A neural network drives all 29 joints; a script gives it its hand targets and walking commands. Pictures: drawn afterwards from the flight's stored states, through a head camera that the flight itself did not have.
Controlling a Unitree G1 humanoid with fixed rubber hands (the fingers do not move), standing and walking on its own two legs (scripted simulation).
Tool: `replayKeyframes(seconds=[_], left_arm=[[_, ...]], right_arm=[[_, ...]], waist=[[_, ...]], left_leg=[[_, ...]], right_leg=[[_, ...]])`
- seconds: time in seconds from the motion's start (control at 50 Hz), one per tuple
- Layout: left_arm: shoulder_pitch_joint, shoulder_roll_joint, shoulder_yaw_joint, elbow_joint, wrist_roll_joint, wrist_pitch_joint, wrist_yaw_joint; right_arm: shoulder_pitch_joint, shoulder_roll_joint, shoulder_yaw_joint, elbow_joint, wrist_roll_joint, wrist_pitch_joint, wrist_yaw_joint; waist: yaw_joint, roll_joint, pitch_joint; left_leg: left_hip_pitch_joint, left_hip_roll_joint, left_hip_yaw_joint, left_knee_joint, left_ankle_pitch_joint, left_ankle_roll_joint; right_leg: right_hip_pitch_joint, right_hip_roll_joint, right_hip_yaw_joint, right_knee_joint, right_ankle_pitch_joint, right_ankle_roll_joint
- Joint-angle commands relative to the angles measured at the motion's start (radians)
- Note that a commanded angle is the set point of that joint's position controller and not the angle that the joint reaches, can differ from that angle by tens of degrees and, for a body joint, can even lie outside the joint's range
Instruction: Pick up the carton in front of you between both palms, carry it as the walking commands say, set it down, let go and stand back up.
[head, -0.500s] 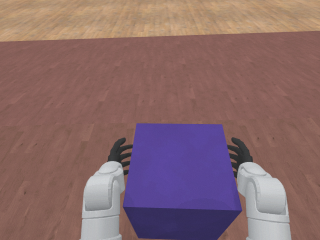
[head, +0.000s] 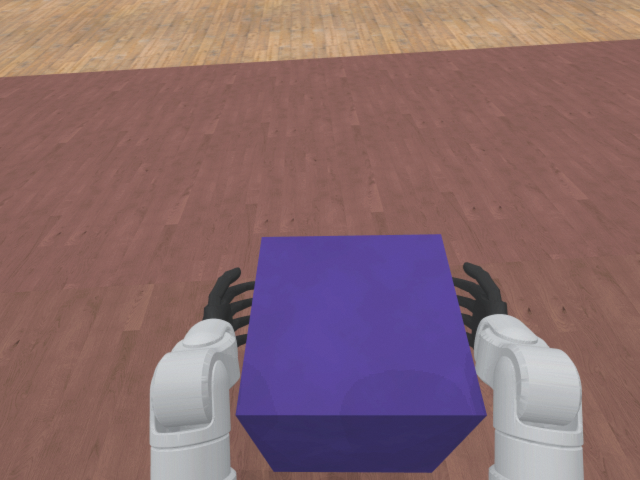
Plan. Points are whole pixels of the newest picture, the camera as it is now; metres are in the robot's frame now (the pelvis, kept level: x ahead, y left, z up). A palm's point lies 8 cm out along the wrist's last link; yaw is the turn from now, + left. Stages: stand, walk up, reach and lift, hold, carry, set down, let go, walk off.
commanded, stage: carry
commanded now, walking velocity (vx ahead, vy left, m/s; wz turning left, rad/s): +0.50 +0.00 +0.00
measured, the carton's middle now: (351, 361) +0.26 -0.01 +0.02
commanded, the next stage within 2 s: none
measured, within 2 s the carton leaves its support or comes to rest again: neither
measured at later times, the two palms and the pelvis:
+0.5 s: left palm (239, 161) +0.60 +0.16 +0.10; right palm (416, 152) +0.59 -0.14 +0.10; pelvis +0.33 +0.02 +0.00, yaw -2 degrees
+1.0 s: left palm (266, 78) +0.94 +0.14 +0.09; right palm (395, 73) +0.94 -0.16 +0.09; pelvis +0.67 -0.01 +0.00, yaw +0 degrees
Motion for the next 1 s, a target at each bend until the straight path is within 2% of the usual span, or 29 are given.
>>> replayKeyframes(seconds=[0.0,0.02,0.04,0.06,0.08,0.12,0.16,0.24,0.34,0.38,0.4,0.42,0.44,0.46,0.48,0.5,0.52,0.54,0.56,0.58,0.6,0.64,0.74,0.86,0.9,0.92,0.94,0.96,0.98], left_arm=[[-0.394,-0.89,-0.674,0.014,-0.353,-0.012,-0.241],[-0.41,-0.917,-0.688,-0.016,-0.377,-0.016,-0.246],[-0.417,-0.953,-0.7,-0.023,-0.394,-0.023,-0.251],[-0.442,-0.978,-0.711,-0.038,-0.405,-0.033,-0.255],[-0.455,-0.995,-0.725,-0.052,-0.419,-0.04,-0.259],[-0.442,-1.006,-0.741,-0.07,-0.437,-0.051,-0.269],[-0.406,-0.994,-0.749,-0.075,-0.445,-0.057,-0.281],[-0.374,-0.94,-0.747,-0.099,-0.45,-0.059,-0.293],[-0.347,-0.849,-0.714,-0.139,-0.424,-0.032,-0.273],[-0.339,-0.82,-0.699,-0.133,-0.407,-0.014,-0.262],[-0.343,-0.808,-0.695,-0.132,-0.402,-0.006,-0.258],[-0.353,-0.797,-0.692,-0.132,-0.399,0.003,-0.255],[-0.366,-0.787,-0.69,-0.136,-0.398,0.011,-0.253],[-0.385,-0.774,-0.688,-0.14,-0.394,0.019,-0.252],[-0.417,-0.772,-0.695,-0.153,-0.4,0.033,-0.251],[-0.431,-0.773,-0.698,-0.153,-0.404,0.039,-0.252],[-0.44,-0.806,-0.705,-0.125,-0.404,0.035,-0.253],[-0.45,-0.836,-0.704,-0.118,-0.407,0.027,-0.257],[-0.458,-0.876,-0.707,-0.108,-0.409,0.017,-0.259],[-0.456,-0.904,-0.71,-0.1,-0.407,0.009,-0.259],[-0.451,-0.924,-0.713,-0.094,-0.404,0.0,-0.256],[-0.424,-0.942,-0.715,-0.084,-0.393,-0.015,-0.248],[-0.408,-0.916,-0.721,-0.109,-0.38,-0.017,-0.226],[-0.403,-0.865,-0.718,-0.092,-0.393,0.017,-0.238],[-0.41,-0.861,-0.714,-0.082,-0.399,0.023,-0.246],[-0.399,-0.863,-0.707,-0.07,-0.399,0.022,-0.249],[-0.39,-0.865,-0.698,-0.056,-0.397,0.02,-0.253],[-0.381,-0.869,-0.694,-0.051,-0.394,0.018,-0.255],[-0.388,-0.861,-0.684,-0.016,-0.385,0.004,-0.261]], right_arm=[[-0.474,0.854,0.75,-0.061,0.415,0.02,0.284],[-0.467,0.879,0.752,-0.04,0.405,0.012,0.285],[-0.459,0.904,0.749,-0.043,0.405,0.001,0.286],[-0.455,0.943,0.753,-0.031,0.404,-0.01,0.285],[-0.437,0.966,0.753,-0.024,0.399,-0.022,0.282],[-0.39,0.99,0.751,-0.015,0.379,-0.044,0.272],[-0.335,1.001,0.754,-0.005,0.355,-0.062,0.26],[-0.314,0.979,0.767,-0.037,0.341,-0.074,0.241],[-0.35,0.888,0.774,-0.122,0.373,-0.036,0.235],[-0.353,0.854,0.765,-0.124,0.385,-0.012,0.239],[-0.357,0.841,0.76,-0.122,0.389,-0.002,0.241],[-0.357,0.831,0.752,-0.114,0.391,0.007,0.244],[-0.351,0.823,0.742,-0.099,0.39,0.014,0.246],[-0.355,0.811,0.73,-0.091,0.387,0.02,0.25],[-0.359,0.796,0.712,-0.067,0.374,0.022,0.253],[-0.357,0.817,0.708,-0.042,0.379,0.019,0.256],[-0.372,0.846,0.714,-0.052,0.395,0.019,0.259],[-0.383,0.884,0.723,-0.052,0.398,0.015,0.262],[-0.411,0.915,0.73,-0.063,0.404,0.009,0.265],[-0.433,0.938,0.74,-0.07,0.414,0.003,0.268],[-0.448,0.952,0.747,-0.08,0.422,-0.003,0.27],[-0.443,0.953,0.753,-0.091,0.429,-0.008,0.276],[-0.41,0.896,0.739,-0.105,0.428,-0.001,0.284],[-0.351,0.846,0.709,-0.051,0.379,0.021,0.273],[-0.364,0.849,0.711,-0.046,0.374,0.023,0.271],[-0.374,0.849,0.713,-0.047,0.376,0.024,0.271],[-0.379,0.848,0.718,-0.047,0.376,0.024,0.271],[-0.393,0.845,0.721,-0.05,0.376,0.022,0.273],[-0.426,0.857,0.742,-0.082,0.392,0.027,0.272]], waist=[[0.054,-0.331,-0.309],[0.044,-0.232,-0.292],[0.044,-0.168,-0.28],[0.038,-0.079,-0.271],[0.034,-0.063,-0.259],[0.031,-0.115,-0.27],[0.033,-0.138,-0.258],[0.037,-0.168,-0.189],[0.044,-0.189,-0.095],[0.043,-0.196,-0.074],[0.04,-0.2,-0.081],[0.032,-0.198,-0.109],[0.015,-0.167,-0.159],[-0.006,-0.11,-0.22],[-0.013,0.097,-0.302],[-0.012,0.299,-0.324],[-0.008,0.207,-0.301],[-0.009,0.123,-0.306],[-0.003,0.024,-0.28],[0.004,0.006,-0.267],[0.007,0.017,-0.272],[0.01,0.053,-0.266],[0.006,0.091,-0.179],[-0.002,0.111,-0.073],[0.008,0.129,-0.086],[0.024,0.119,-0.127],[0.038,0.075,-0.192],[0.06,-0.026,-0.259],[0.059,-0.31,-0.346]], left_leg=[[-0.647,-0.137,-0.009,0.68,0.08,0.003],[-0.706,-0.065,-0.129,0.803,0.058,0.043],[-0.697,-0.019,-0.144,0.814,0.09,0.064],[-0.685,0.018,-0.154,0.756,0.151,0.068],[-0.662,0.042,-0.158,0.674,0.201,0.065],[-0.613,0.028,-0.116,0.557,0.244,0.054],[-0.619,0.013,-0.081,0.444,0.26,0.038],[-0.687,-0.011,-0.008,0.23,0.365,0.022],[-0.654,-0.04,0.058,0.047,0.455,0.041],[-0.593,-0.045,0.075,-0.007,0.48,0.058],[-0.53,-0.058,0.091,-0.026,0.477,0.067],[-0.422,-0.089,0.122,-0.049,0.46,0.071],[-0.249,-0.136,0.165,-0.075,0.411,0.072],[-0.037,-0.076,0.088,-0.072,0.352,0.076],[0.163,0.203,-0.366,-0.151,0.202,0.188],[0.268,0.329,-0.673,-0.309,0.264,0.281],[0.239,0.329,-0.596,-0.29,0.39,0.28],[0.191,0.294,-0.495,-0.263,0.485,0.255],[0.115,0.27,-0.398,-0.265,0.533,0.212],[0.054,0.248,-0.329,-0.287,0.534,0.179],[0.028,0.23,-0.268,-0.301,0.513,0.159],[0.012,0.202,-0.191,-0.329,0.489,0.154],[0.052,0.152,-0.074,-0.352,0.583,0.153],[0.09,0.128,0.001,-0.313,0.768,0.136],[0.092,0.128,0.033,-0.228,0.892,0.114],[0.066,0.107,0.078,-0.11,0.954,0.094],[-0.016,0.067,0.113,0.063,0.929,0.07],[-0.183,0.052,0.095,0.294,0.675,0.046],[-0.508,-0.083,0.053,0.616,0.381,-0.002]], right_leg=[[0.754,-0.42,0.828,-0.34,-0.367,-0.182],[0.725,-0.431,0.776,-0.322,-0.247,-0.193],[0.651,-0.383,0.669,-0.301,-0.115,-0.17],[0.596,-0.362,0.571,-0.296,-0.062,-0.133],[0.546,-0.336,0.496,-0.309,-0.031,-0.097],[0.519,-0.3,0.374,-0.328,0.003,-0.063],[0.529,-0.278,0.309,-0.347,0.02,-0.064],[0.593,-0.237,0.211,-0.344,0.163,-0.066],[0.601,-0.213,0.132,-0.327,0.268,-0.054],[0.608,-0.213,0.111,-0.303,0.322,-0.038],[0.608,-0.213,0.093,-0.256,0.404,-0.027],[0.591,-0.203,0.061,-0.165,0.49,-0.011],[0.531,-0.167,0.011,-0.011,0.518,0.013],[0.387,-0.141,0.015,0.172,0.352,0.035],[0.127,-0.057,0.031,0.479,0.1,0.076],[-0.116,0.06,0.111,0.693,-0.367,0.089],[-0.18,-0.003,0.216,0.816,-0.389,0.058],[-0.182,-0.047,0.246,0.828,-0.352,0.034],[-0.162,-0.092,0.259,0.76,-0.287,0.024],[-0.133,-0.115,0.259,0.678,-0.239,0.025],[-0.104,-0.11,0.239,0.626,-0.204,0.028],[-0.097,-0.093,0.2,0.526,-0.169,0.044],[-0.157,-0.075,0.112,0.246,-0.052,0.073],[-0.102,-0.03,0.034,0.006,0.047,0.043],[0.013,-0.012,0.011,-0.03,0.041,0.024],[0.147,0.025,-0.027,-0.068,0.026,0.021],[0.344,0.054,-0.049,-0.081,-0.033,0.019],[0.54,-0.094,0.15,-0.106,-0.136,0.008],[0.768,-0.369,0.659,-0.211,-0.277,-0.153]])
